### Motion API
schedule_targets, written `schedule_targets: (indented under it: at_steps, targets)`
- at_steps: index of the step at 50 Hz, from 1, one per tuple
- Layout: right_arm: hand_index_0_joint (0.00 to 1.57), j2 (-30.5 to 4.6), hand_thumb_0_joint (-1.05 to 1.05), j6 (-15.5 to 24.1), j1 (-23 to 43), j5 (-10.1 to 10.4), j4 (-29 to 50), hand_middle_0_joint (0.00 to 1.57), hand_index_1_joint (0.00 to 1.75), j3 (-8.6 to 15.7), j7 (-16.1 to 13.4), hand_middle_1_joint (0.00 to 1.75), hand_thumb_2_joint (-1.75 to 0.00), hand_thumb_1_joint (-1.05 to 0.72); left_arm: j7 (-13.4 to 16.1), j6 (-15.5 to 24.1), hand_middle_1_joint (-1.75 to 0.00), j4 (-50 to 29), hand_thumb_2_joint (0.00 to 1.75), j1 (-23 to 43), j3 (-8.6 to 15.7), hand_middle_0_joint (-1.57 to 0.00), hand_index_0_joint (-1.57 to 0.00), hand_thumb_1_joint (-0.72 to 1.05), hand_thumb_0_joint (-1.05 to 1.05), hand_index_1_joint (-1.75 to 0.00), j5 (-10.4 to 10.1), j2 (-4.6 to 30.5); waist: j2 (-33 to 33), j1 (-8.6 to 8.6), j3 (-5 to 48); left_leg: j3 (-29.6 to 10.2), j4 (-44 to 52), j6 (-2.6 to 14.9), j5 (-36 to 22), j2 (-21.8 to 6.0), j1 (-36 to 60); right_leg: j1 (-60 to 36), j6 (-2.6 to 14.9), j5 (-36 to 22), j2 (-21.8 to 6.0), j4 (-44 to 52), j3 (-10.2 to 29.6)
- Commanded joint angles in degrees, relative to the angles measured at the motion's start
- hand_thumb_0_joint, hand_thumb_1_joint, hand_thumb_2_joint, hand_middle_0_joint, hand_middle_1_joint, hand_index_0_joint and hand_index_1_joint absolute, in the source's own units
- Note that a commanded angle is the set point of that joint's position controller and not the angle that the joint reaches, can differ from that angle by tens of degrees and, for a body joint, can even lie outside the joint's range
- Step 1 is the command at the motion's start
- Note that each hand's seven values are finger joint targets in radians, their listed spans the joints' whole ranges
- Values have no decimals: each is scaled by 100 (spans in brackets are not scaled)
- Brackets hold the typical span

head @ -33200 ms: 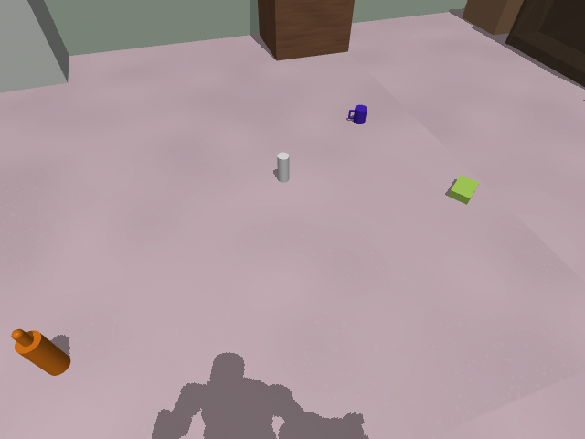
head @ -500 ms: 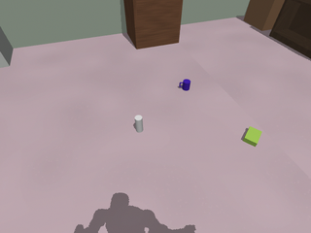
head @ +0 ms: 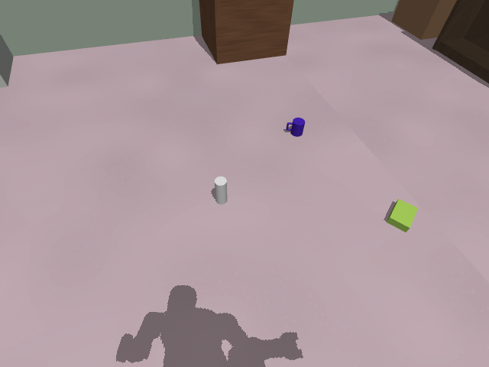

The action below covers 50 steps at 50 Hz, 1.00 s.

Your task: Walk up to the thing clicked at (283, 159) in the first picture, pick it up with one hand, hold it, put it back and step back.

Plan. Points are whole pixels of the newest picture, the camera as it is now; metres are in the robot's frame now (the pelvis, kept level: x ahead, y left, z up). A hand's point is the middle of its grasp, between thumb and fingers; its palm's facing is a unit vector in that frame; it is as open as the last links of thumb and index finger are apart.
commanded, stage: step back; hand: left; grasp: from the side
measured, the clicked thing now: (221, 190) +1.00 +0.14 -0.69
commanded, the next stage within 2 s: stand in 0.12 s
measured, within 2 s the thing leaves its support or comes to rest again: neither
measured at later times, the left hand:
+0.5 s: hand out of the picture +0.09 +0.24 -0.14, palm faces -0.04 -0.94 -0.33, open 7.4 cm
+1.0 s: hand out of the picture +0.06 +0.25 -0.14, palm faces -0.04 -0.94 -0.34, open 7.4 cm
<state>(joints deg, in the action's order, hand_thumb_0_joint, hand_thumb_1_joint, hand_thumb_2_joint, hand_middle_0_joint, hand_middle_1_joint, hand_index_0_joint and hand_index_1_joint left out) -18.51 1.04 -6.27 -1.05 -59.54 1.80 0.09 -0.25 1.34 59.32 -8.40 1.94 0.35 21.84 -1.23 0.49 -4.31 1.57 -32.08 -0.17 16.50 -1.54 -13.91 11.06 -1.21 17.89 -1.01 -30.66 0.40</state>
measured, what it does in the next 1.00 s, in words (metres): stands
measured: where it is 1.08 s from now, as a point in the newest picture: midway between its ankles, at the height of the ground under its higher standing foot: outside the picture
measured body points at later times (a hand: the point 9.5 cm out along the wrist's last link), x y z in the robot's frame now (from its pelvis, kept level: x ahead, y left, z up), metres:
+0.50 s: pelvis +0.00 +0.00 +0.02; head +0.01 +0.00 +0.46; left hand +0.09 +0.29 -0.12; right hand +0.09 -0.30 -0.11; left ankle +0.01 +0.12 -0.73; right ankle -0.02 -0.14 -0.73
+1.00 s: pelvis -0.02 -0.01 +0.02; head -0.01 -0.01 +0.46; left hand +0.06 +0.29 -0.12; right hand +0.05 -0.31 -0.12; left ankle +0.01 +0.12 -0.73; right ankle -0.02 -0.14 -0.73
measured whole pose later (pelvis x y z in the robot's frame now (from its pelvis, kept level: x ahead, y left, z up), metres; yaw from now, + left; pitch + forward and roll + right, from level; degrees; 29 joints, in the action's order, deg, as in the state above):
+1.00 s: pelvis -0.02 -0.01 +0.02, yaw +0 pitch -2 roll +0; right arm -19.7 0.5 -5.8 -0.6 -66.3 0.5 0.7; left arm -0.6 0.9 65.2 -6.6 -0.2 0.4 20.3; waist 0.0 -0.4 -3.2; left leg 1.8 -18.1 -0.9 7.9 -1.6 -7.8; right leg 5.9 -0.8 10.2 -0.8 -18.5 0.4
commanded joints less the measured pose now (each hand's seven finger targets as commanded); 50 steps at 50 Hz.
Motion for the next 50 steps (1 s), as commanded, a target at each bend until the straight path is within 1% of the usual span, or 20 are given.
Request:
schedule_targets:
  at_steps: [1,2,4,5,6,8,11,16,20,21,22,25,26,27,33,35,41,46,48,50]
  targets:
    - [20,-1397,0,154,221,50,234,20,30,294,-109,30,-90,-90,121,125,-30,-315,90,214,229,-20,-20,90,0,-30,-12,1143,319,-25,1052,-528,459,310,-2773,-635,661,-414,366,-2410,-446,174,378]
    - [20,-1363,0,146,273,54,213,20,30,284,-113,30,-90,-90,122,120,-30,-285,90,268,222,-20,-20,90,0,-30,-17,1130,268,-25,1024,-505,481,297,-2747,-624,653,-415,356,-2376,-453,202,409]
    - [20,-1355,0,122,442,59,203,20,30,279,-115,30,-90,-90,133,113,-30,-245,90,315,218,-20,-20,90,0,-30,3,1172,173,-15,932,-436,527,281,-2406,-605,588,-432,348,-2400,-486,325,447]
    - [20,-1307,0,114,509,52,179,20,30,270,-113,30,-90,-90,129,101,-30,-212,90,381,214,-20,-20,90,0,-30,2,1159,99,-16,826,-451,608,250,-2095,-579,494,-430,350,-2288,-488,397,485]
    - [20,-1340,0,101,457,101,139,20,30,203,-92,30,-90,-90,98,86,-30,-111,90,420,99,-20,-20,90,0,-30,-57,963,91,-39,837,-623,824,237,-2219,-605,577,-523,305,-2371,-586,649,492]
    - [20,-1355,0,106,545,96,61,20,30,204,-79,30,-90,-90,93,76,-30,-74,90,458,77,-20,-20,90,0,-30,-50,979,119,-47,864,-591,930,194,-2459,-630,897,-496,265,-2437,-565,780,471]
    - [20,-1335,0,114,604,87,-16,20,30,168,-58,30,-90,-90,98,76,-30,-4,90,569,68,-20,-20,90,0,-30,-39,1002,149,-42,899,-573,1106,161,-2577,-642,1024,-678,209,-2427,-584,955,442]
    - [20,-1275,0,117,703,94,-103,20,30,143,-33,30,-90,-90,91,100,-30,77,90,667,57,-20,-20,90,0,-30,-19,1025,120,-60,900,-529,1353,106,-2348,-649,1162,-752,190,-2267,-635,1211,439]
    - [20,-1263,0,101,737,80,-170,20,30,119,-14,30,-90,-90,79,99,-30,146,90,727,59,-20,-20,90,0,-30,-10,1046,144,-74,679,-517,1550,73,-1587,-616,1051,-584,182,-1591,-637,1452,513]
    - [20,-1273,0,100,777,74,-171,20,30,120,-9,30,-90,-90,77,101,-30,153,90,731,56,-20,-20,90,0,-30,2,1034,182,-72,723,-518,1553,82,-1623,-633,1076,-598,187,-1629,-631,1461,479]
    - [20,-1273,0,94,743,72,-192,20,30,119,-10,30,-90,-90,79,96,-30,153,90,745,61,-20,-20,90,0,-30,4,1056,164,-74,655,-521,1603,50,-1546,-609,988,-565,181,-1530,-621,1495,485]
    - [20,-1303,0,102,731,71,-237,20,30,110,-4,30,-90,-90,63,98,-30,208,90,674,46,-20,-20,90,0,-30,0,1034,223,-64,679,-546,1650,67,-1321,-630,993,-575,186,-1380,-634,1537,510]
    - [20,-1246,0,97,706,72,-246,20,30,93,2,30,-90,-90,62,99,-30,219,90,683,46,-20,-20,90,0,-30,4,1059,113,-76,588,-548,1687,49,-1246,-611,941,-498,190,-1260,-625,1565,502]
    - [20,-1300,0,89,642,72,-261,20,30,107,-2,30,-90,-90,67,100,-30,219,90,704,54,-20,-20,90,0,-30,14,1053,121,-98,582,-544,1691,58,-1109,-603,887,-522,178,-1183,-626,1607,515]
    - [20,-1311,0,98,546,48,-313,20,30,99,4,30,-90,-90,54,90,-30,240,90,632,40,-20,-20,90,0,-30,0,1079,168,-100,625,-564,1681,61,-1113,-631,911,-449,219,-1101,-637,1598,549]
    - [20,-1327,0,92,492,56,-344,20,30,94,0,30,-90,-90,49,77,-30,262,90,537,32,-20,-20,90,0,-30,2,1079,160,-81,563,-578,1724,62,-943,-623,893,-377,213,-967,-617,1619,553]
    - [20,-1327,0,92,401,45,-329,20,30,73,-2,30,-90,-90,52,83,-30,236,90,524,18,-20,-20,90,0,-30,-1,1083,99,-99,551,-586,1667,79,-1101,-627,876,-326,209,-1106,-625,1586,555]
    - [20,-1326,0,70,313,49,-352,20,30,54,7,30,-90,-90,46,61,-30,246,90,425,-5,-20,-20,90,0,-30,-7,1071,142,-87,360,-600,1750,57,-740,-589,714,-213,211,-700,-588,1651,548]
    - [20,-1370,0,78,335,48,-327,20,30,68,5,30,-90,-90,37,61,-30,238,90,398,4,-20,-20,90,0,-30,6,1084,157,-83,516,-582,1687,93,-751,-616,806,-282,232,-829,-620,1619,594]
    - [20,-1330,0,89,292,49,-338,20,30,47,5,30,-90,-90,38,57,-30,225,90,428,11,-20,-20,90,0,-30,-8,1083,170,-82,425,-604,1758,69,-768,-597,711,-282,231,-835,-606,1606,578]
